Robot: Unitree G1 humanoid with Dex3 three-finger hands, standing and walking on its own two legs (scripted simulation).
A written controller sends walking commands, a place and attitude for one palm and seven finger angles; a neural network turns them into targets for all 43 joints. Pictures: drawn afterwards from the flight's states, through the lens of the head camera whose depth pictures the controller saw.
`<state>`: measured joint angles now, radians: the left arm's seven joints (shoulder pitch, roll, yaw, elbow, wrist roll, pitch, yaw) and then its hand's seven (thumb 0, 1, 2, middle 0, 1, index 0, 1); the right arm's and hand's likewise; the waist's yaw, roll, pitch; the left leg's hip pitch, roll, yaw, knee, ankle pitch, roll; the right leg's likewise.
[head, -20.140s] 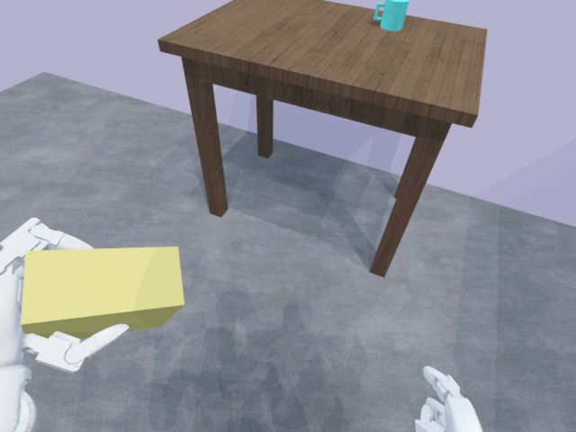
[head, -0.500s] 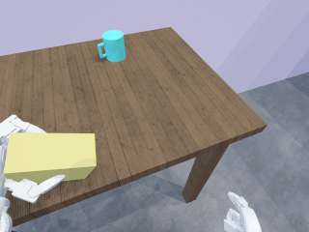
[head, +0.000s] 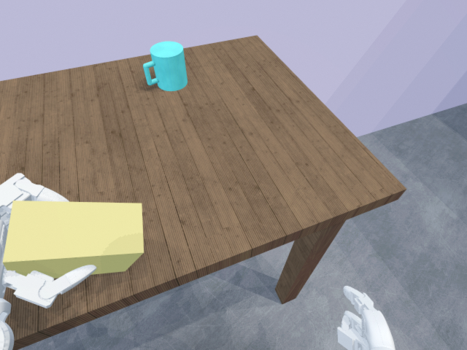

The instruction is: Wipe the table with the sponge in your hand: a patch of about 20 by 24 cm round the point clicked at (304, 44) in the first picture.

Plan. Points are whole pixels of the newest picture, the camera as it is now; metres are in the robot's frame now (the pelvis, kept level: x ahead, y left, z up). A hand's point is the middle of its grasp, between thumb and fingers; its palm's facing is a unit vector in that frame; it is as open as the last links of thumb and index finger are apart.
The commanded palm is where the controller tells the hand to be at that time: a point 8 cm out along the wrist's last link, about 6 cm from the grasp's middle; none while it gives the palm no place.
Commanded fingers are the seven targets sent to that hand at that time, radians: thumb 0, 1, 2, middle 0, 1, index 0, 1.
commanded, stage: come to a stop and stand still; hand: left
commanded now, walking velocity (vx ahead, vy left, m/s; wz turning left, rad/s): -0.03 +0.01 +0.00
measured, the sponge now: (98, 241) +0.23 +0.19 +0.13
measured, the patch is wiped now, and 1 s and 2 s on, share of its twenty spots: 0.00 0.00 0.00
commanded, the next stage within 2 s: look again from close up in 1.44 s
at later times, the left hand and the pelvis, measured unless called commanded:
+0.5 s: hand out of the picture +0.19 +0.29 +0.17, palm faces +0.45 -0.83 -0.34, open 10.4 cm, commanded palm +0.13 +0.30 +0.18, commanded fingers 0.00 0.10 1.30 -1.20 -1.60 -1.20 -1.60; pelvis -0.04 +0.03 +0.00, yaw -3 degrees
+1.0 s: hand out of the picture +0.21 +0.30 +0.17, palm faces +0.39 -0.85 -0.35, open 10.4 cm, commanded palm +0.15 +0.34 +0.18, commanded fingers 0.00 0.10 1.30 -1.20 -1.60 -1.20 -1.60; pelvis -0.01 +0.06 +0.01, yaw -1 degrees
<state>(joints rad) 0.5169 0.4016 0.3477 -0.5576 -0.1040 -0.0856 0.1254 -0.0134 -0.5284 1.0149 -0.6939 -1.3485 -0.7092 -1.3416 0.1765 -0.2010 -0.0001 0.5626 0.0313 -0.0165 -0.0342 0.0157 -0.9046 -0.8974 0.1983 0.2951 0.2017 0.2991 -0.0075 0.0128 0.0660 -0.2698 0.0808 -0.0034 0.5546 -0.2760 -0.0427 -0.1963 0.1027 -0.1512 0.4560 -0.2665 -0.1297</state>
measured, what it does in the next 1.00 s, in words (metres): shifts its weight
